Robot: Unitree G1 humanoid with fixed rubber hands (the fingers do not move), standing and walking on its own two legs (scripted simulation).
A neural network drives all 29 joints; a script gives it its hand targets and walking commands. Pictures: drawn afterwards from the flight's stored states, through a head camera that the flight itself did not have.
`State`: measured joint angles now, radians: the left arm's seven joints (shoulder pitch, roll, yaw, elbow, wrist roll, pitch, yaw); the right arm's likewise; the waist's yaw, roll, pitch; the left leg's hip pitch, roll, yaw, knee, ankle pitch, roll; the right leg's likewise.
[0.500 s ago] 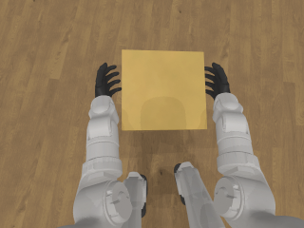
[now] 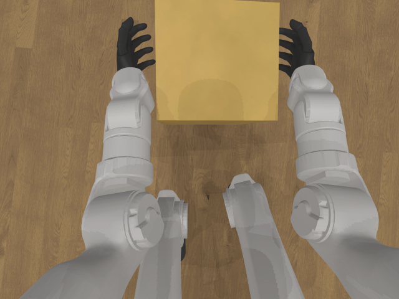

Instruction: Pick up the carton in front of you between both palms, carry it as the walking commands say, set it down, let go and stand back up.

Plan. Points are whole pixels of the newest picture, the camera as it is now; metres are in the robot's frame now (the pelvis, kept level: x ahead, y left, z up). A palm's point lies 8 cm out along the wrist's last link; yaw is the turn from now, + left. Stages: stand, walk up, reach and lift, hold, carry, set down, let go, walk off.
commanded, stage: set down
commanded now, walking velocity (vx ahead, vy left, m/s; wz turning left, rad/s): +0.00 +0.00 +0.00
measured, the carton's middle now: (208, 77) +0.52 -0.07 -0.20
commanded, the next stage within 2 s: none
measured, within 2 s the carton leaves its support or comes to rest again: rests again in 0.84 s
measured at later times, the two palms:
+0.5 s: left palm (158, 79) +0.56 +0.04 -0.25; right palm (282, 81) +0.50 -0.25 -0.26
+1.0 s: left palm (152, 79) +0.57 +0.06 -0.27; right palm (275, 78) +0.51 -0.24 -0.28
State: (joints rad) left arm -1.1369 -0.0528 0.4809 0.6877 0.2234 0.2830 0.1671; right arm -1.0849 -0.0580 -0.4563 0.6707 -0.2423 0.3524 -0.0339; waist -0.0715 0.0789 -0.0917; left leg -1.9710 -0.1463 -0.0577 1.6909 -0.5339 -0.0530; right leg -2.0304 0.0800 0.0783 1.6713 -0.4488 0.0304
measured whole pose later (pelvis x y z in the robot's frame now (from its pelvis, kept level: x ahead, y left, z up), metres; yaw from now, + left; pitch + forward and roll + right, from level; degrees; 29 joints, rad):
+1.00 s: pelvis -0.01 +0.01 -0.12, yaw +1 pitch +38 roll -1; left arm -1.51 0.19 0.29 1.01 0.03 0.21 0.20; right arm -1.41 -0.24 -0.44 0.90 -0.15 0.27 0.08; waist -0.14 0.09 0.33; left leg -2.20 -0.22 -0.04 2.17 -0.64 -0.06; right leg -2.23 0.04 0.04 2.13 -0.57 0.05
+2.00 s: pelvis -0.01 +0.00 -0.15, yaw +0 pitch +32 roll +1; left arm -1.54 0.36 0.00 1.01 -0.21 0.15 0.16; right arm -1.49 -0.52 -0.22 1.15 0.22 0.08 0.01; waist -0.10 0.03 0.51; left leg -2.15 -0.12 -0.01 2.26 -0.66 -0.04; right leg -2.21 0.00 -0.01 2.22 -0.56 -0.02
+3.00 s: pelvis +0.02 +0.00 +0.10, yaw -2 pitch +46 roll +2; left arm -1.22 0.23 0.25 0.84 0.01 0.24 0.11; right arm -1.20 -0.37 -0.36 0.91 0.03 0.20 0.07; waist -0.08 0.05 -0.02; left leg -1.66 -0.08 -0.04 1.29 -0.43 -0.02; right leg -1.72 0.05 0.05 1.27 -0.34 0.00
